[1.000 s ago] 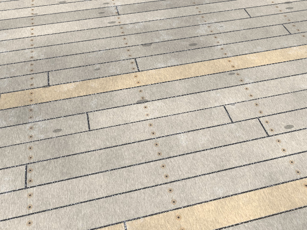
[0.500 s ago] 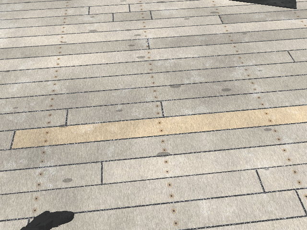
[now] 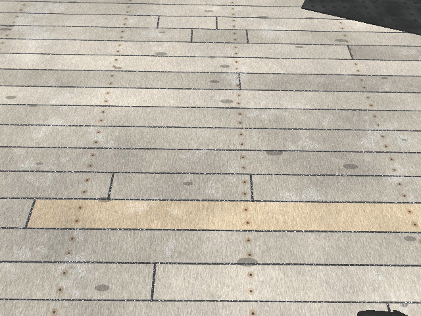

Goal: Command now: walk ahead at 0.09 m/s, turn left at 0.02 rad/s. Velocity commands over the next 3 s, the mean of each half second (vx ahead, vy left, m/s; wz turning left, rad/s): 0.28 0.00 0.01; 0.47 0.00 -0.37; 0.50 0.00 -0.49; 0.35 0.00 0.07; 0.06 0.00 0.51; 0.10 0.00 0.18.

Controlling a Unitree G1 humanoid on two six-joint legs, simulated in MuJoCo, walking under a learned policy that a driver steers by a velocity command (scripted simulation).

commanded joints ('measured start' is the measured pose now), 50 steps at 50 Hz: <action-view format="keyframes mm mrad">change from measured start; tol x32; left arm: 1 35 100 22 -42 -4 36 11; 31 174 -8 12 12 -24 -43 14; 50 -270 26 30 -178 -22 1 -56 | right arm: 1 104 -106 -22 -12 9 14 2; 25 -163 -78 -31 -9 52 -34 34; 31 367 -328 -111 123 23 -30 2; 50 221 -204 -76 204 38 -35 -22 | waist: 1 -55 118 -203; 10 35 153 -45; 13 59 -274 118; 29 -118 -85 -47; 31 -166 346 -313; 50 -105 43 97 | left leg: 1 391 318 -364 -110 383 236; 10 -62 152 -193 -240 -567 79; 15 -413 44 -54 432 -253 10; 29 379 26 22 -43 -31 43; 31 827 435 -599 -200 -317 227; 37 351 271 -149 -348 -50 122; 50 483 303 183 -336 274 108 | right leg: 1 -249 -72 52 198 -130 48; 10 101 -34 -72 -206 160 -72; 13 69 -409 561 -670 -311 -286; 27 111 -281 157 -538 358 -177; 33 -556 -93 99 515 78 -58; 50 -460 -124 -53 -84 523 -82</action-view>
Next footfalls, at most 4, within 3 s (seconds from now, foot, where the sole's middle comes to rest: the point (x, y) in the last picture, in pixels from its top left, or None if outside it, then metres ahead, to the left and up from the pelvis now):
0.22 right None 0.06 -0.13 -0.77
0.58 left None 0.28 0.15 -0.77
1.10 right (272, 295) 0.54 -0.15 -0.77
1.62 left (252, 199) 0.90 -0.10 -0.77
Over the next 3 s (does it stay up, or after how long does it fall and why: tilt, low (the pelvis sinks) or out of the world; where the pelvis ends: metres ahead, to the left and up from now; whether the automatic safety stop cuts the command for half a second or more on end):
stays up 0.93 -0.19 0.01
